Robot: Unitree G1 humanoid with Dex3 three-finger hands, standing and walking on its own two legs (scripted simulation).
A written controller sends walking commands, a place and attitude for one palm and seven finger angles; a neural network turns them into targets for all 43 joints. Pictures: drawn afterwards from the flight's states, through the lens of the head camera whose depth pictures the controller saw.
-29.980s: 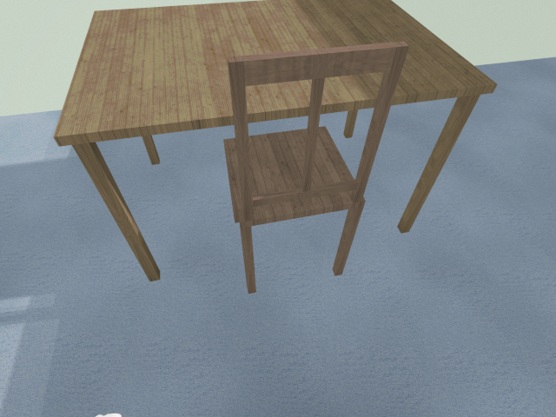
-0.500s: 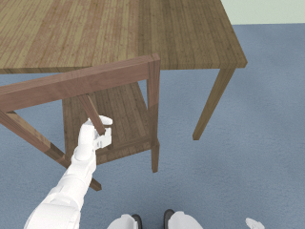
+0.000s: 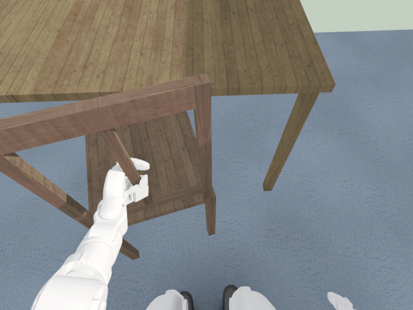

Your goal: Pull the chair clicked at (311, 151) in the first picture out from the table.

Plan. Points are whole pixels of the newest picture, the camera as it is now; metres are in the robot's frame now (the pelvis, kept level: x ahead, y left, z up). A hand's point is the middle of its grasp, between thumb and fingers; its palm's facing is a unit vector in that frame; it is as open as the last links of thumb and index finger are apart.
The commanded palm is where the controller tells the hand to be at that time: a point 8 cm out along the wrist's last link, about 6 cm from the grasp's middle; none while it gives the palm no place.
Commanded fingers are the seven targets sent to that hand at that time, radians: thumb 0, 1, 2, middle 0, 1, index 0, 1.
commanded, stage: step backward, pulling the chair out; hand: left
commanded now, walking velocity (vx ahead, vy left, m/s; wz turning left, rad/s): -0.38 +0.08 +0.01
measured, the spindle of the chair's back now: (132, 173) +0.40 +0.17 -0.04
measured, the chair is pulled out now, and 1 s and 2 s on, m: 0.13 0.13 0.15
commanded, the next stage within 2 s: stop walking, hand still on the chair in 1.04 s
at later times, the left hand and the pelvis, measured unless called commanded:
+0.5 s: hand (143, 187) +0.37 +0.14 -0.05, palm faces +0.08 -0.98 -0.19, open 5.2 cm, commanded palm +0.35 +0.20 -0.05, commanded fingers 0.00 0.90 0.90 -0.50 -1.45 -0.50 -1.45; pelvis +0.00 +0.00 +0.00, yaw -1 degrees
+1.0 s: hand (142, 187) +0.37 +0.15 -0.05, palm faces +0.04 -0.98 -0.19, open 5.2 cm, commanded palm +0.36 +0.20 -0.05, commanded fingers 0.00 0.90 0.90 -0.50 -1.45 -0.50 -1.45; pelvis +0.00 +0.01 +0.00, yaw -1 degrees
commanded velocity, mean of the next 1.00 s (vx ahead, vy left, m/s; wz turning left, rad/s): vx -0.38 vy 0.01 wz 0.01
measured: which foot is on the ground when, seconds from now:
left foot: down 0.00-1.00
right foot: down 0.00-1.00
